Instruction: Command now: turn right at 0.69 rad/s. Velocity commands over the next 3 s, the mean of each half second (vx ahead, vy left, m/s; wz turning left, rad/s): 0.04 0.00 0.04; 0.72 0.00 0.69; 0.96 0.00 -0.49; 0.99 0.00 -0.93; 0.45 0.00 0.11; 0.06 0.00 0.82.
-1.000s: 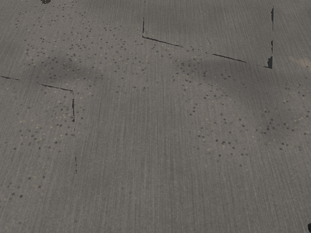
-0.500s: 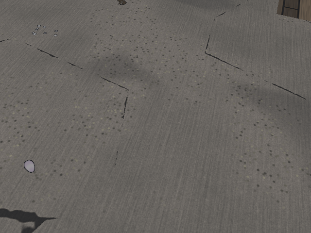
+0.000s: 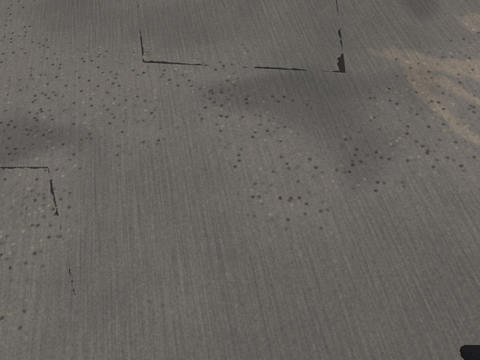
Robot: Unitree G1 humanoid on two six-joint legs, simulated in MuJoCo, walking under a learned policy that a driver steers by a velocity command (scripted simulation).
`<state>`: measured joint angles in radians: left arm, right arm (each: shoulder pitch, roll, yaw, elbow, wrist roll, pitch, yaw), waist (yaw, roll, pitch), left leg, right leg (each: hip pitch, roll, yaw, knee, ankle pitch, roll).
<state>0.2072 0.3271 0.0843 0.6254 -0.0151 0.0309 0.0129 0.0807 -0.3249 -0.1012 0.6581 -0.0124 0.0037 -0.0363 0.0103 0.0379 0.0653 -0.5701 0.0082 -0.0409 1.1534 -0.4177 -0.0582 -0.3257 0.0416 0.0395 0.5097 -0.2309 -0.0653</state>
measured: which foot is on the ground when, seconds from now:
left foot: up 0.00-0.30, down 0.32-0.58, up 0.60-1.00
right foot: down 0.00-1.00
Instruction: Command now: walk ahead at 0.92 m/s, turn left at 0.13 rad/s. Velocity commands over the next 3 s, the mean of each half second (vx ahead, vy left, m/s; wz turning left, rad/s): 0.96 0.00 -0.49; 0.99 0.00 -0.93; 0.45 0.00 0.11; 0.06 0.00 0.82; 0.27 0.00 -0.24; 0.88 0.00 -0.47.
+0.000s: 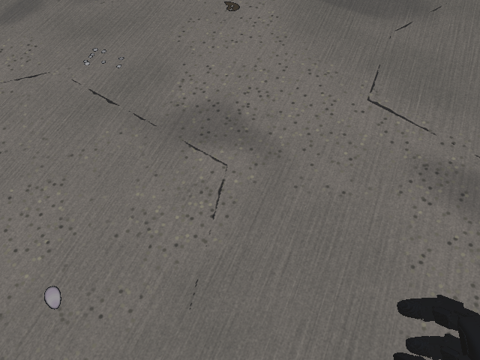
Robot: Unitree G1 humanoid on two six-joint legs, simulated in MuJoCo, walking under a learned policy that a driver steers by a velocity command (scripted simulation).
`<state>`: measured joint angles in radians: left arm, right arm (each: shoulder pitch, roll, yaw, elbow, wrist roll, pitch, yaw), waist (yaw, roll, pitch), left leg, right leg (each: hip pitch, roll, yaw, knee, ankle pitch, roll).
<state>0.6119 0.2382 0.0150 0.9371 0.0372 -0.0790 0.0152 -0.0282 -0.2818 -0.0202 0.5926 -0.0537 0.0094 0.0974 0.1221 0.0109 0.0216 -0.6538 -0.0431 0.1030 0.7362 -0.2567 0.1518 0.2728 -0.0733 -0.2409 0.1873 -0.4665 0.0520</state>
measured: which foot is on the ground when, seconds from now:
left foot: up 0.00-0.00, down 0.02-0.48, up 0.50-0.86, down 0.88-1.00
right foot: down 0.00-0.04, up 0.06-0.46, down 0.48-0.90, up 0.92-1.00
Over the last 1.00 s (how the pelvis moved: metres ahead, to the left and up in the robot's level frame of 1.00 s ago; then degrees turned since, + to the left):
0.24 0.09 -0.03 27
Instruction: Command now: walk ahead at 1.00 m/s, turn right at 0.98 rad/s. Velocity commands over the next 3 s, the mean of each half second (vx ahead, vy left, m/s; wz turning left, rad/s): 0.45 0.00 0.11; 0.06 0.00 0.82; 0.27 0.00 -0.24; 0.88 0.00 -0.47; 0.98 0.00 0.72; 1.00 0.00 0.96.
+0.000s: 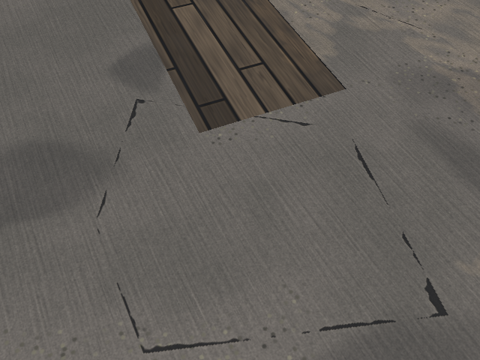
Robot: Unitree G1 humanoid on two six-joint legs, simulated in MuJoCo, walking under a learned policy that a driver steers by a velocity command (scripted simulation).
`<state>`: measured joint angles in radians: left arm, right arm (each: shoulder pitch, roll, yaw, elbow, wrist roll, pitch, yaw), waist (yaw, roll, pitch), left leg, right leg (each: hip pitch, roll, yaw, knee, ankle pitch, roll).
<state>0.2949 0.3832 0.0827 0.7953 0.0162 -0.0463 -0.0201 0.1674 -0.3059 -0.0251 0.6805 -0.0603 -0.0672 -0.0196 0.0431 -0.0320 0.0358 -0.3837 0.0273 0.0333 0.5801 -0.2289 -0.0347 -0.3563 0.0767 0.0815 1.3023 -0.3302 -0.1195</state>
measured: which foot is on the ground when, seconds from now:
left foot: down 0.00-0.28, up 0.30-0.68, down 0.70-1.00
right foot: up 0.00-0.26, down 0.28-0.70, up 0.72-1.00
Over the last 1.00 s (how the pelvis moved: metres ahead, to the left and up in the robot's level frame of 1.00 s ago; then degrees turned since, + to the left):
0.90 -0.13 0.02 -46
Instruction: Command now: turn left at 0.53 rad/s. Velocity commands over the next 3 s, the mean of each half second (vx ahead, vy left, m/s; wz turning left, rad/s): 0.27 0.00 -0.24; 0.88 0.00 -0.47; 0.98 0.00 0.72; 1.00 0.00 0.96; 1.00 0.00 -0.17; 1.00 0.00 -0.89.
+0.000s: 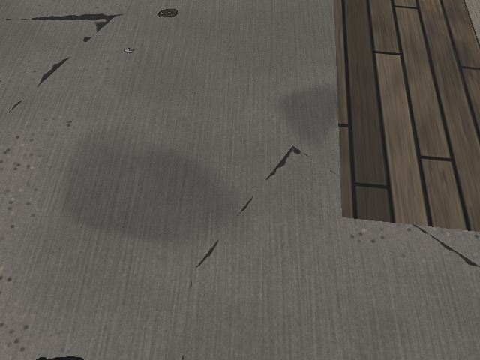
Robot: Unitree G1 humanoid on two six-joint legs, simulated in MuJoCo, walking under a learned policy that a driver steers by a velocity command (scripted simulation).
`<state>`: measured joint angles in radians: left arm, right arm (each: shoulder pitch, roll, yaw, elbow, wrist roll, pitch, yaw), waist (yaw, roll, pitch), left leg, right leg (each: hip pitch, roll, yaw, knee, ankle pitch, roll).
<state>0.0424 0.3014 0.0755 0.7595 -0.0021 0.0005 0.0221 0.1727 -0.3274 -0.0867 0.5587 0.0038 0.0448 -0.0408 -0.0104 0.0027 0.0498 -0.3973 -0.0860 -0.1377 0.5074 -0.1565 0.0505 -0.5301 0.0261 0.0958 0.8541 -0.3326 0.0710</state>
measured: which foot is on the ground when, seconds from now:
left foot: down 0.00-0.80, up 0.82-1.00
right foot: up 0.00-0.12, down 0.14-0.38, up 0.40-0.78, down 0.80-1.00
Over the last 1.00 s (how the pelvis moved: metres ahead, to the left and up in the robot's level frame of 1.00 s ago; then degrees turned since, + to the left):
0.37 0.06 0.01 32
